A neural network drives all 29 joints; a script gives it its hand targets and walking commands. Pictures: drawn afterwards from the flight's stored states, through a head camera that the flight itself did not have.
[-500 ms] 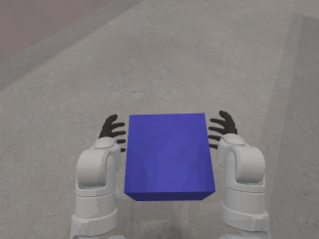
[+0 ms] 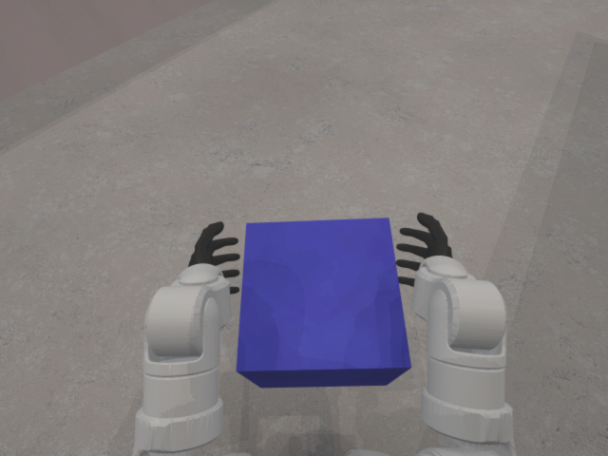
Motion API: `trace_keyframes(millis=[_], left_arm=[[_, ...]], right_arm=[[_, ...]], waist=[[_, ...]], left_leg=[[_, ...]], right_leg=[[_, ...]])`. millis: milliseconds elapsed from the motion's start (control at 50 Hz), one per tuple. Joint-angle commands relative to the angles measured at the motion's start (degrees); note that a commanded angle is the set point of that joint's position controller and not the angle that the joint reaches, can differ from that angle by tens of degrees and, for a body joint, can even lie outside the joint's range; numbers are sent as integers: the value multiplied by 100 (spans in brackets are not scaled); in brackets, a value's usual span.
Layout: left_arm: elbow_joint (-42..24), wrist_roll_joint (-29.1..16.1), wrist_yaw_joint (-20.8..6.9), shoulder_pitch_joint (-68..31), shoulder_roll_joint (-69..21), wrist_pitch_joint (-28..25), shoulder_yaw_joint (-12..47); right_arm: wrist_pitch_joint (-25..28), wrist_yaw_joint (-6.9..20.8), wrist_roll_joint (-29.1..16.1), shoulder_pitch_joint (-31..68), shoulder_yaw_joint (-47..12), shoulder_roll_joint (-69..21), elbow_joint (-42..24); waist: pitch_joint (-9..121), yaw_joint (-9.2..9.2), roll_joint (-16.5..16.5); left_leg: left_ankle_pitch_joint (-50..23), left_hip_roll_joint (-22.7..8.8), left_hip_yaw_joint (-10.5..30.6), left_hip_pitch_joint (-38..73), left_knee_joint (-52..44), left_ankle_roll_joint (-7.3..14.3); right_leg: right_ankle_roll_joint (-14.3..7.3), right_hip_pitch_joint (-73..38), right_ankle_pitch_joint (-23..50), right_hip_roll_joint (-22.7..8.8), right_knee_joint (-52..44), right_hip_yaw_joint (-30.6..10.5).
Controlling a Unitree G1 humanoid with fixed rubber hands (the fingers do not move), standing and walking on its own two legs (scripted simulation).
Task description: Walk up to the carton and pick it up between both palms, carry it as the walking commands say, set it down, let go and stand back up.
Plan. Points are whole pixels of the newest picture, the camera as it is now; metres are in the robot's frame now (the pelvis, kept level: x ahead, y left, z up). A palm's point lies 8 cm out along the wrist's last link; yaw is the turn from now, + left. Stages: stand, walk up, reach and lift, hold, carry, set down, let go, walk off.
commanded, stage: carry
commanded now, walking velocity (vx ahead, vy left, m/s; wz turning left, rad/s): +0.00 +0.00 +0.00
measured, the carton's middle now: (320, 309) +0.31 -0.02 -0.02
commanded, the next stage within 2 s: none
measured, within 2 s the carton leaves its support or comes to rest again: neither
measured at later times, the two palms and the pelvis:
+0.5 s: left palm (191, 296) +0.26 +0.13 +0.11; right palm (438, 287) +0.27 -0.14 +0.11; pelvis -0.03 +0.00 +0.00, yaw +1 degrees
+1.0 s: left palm (153, 301) +0.25 +0.18 +0.11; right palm (401, 283) +0.27 -0.09 +0.12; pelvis -0.03 +0.04 +0.00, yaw +1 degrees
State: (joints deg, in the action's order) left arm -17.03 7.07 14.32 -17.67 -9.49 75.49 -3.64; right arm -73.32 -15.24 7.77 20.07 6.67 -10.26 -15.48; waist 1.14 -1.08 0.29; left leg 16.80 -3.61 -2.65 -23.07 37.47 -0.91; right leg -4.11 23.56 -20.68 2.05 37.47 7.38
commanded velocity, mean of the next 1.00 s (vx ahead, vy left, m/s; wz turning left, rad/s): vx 0.00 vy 0.05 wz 0.00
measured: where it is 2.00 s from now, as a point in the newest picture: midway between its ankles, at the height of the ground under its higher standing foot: outside the picture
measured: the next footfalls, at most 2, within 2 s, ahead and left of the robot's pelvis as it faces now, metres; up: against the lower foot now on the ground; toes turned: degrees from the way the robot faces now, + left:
none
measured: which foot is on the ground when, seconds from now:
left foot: down 0.00-1.00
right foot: down 0.00-1.00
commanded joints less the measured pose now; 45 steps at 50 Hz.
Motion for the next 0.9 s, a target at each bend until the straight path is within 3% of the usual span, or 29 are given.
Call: trace_keyframes(millis=[0,20,60,80,120,180,240,300,380,420,460,520,540,580,600,740,880], left_arm=[[-882,-2379,-1454,-2569,-6325,-350,3137],[-850,-2372,-1453,-2508,-6272,-345,3100],[-728,-2328,-1475,-2461,-6202,-322,3079],[-689,-2284,-1471,-2445,-6172,-330,3067],[-671,-2227,-1476,-2408,-6132,-327,3017],[-643,-2167,-1501,-2364,-6026,-316,2910],[-567,-2114,-1512,-2333,-5963,-314,2850],[-534,-2067,-1511,-2352,-5879,-313,2812],[-434,-2007,-1513,-2295,-5766,-307,2721],[-411,-1995,-1516,-2289,-5730,-302,2703],[-383,-1989,-1512,-2263,-5722,-301,2695],[-346,-2007,-1500,-2186,-5733,-309,2758],[-387,-2027,-1502,-2195,-5752,-321,2794],[-483,-2085,-1500,-2280,-5813,-328,2889],[-534,-2124,-1504,-2400,-5821,-328,2953],[-438,-2100,-1519,-2496,-5880,-393,3091],[-353,-2045,-1582,-2396,-5852,-473,3066]], right_arm=[[147,1709,-2558,2100,-3452,-6374,-630],[148,1683,-2544,2027,-3435,-6338,-633],[131,1646,-2487,1968,-3419,-6260,-579],[103,1654,-2497,1988,-3457,-6261,-547],[83,1652,-2492,2075,-3525,-6244,-556],[52,1644,-2512,2164,-3597,-6211,-547],[32,1640,-2521,2197,-3631,-6188,-511],[16,1631,-2504,2239,-3626,-6145,-461],[-1,1609,-2471,2303,-3626,-6063,-404],[-2,1599,-2451,2327,-3614,-6041,-376],[-2,1593,-2446,2322,-3609,-6026,-357],[26,1598,-2427,2213,-3539,-6033,-323],[47,1598,-2431,2207,-3531,-6066,-340],[76,1606,-2416,2189,-3456,-6023,-356],[82,1614,-2396,2143,-3411,-6042,-295],[178,1692,-2238,1914,-3236,-6012,4],[272,1729,-2205,1893,-3278,-6007,-23]], waist=[[2534,184,-409],[2725,147,-144],[2764,123,125],[2639,106,363],[2386,111,560],[2230,123,646],[2253,142,499],[2159,158,508],[2002,193,871],[1939,193,969],[1951,163,1003],[2097,84,599],[2149,83,367],[2127,106,-467],[2095,121,-611],[2248,144,-408],[2312,129,-114]], left_leg=[[-2049,-900,300,1340,-589,150],[-2000,-706,228,1189,-293,19],[-782,-443,126,793,-156,-24],[-14,-321,-1,703,-175,-41],[320,-240,-87,526,-139,-68],[411,-131,-202,416,-64,-57],[387,-2,-179,517,-248,-9],[374,19,-86,468,-334,5],[640,80,-59,196,96,-9],[652,111,-32,108,239,21],[477,99,-82,442,-76,54],[-370,-191,-26,1386,-985,42],[-597,-400,200,1481,-1075,62],[-568,-956,931,1150,-1551,201],[-465,-962,910,897,-1570,248],[-1119,-520,341,1118,-1100,270],[-971,-332,186,1174,-851,276]], right_leg=[[248,-1048,1600,-646,-976,-778],[223,-1370,2892,-855,-779,-1014],[162,-1618,3638,-1186,-840,-1276],[48,-1430,3346,-1376,-1045,-1485],[-110,-1279,2494,-1537,-1390,-1700],[-129,-1164,2073,-1631,-1652,-1929],[-89,-1229,1957,-1689,-1720,-2010],[-23,-1155,1267,-1895,-1876,-2192],[-55,-1022,696,-2209,-2036,-2474],[-97,-944,598,-2265,-2036,-2428],[-4,-714,624,-2070,-1894,-2052],[289,-241,825,-1456,-1377,-1261],[367,-200,999,-1320,-1121,-1099],[521,-271,831,-936,-662,-702],[520,-505,747,-898,-683,-622],[403,-637,1417,-1030,-851,-790],[339,-727,1891,-1146,-997,-931]])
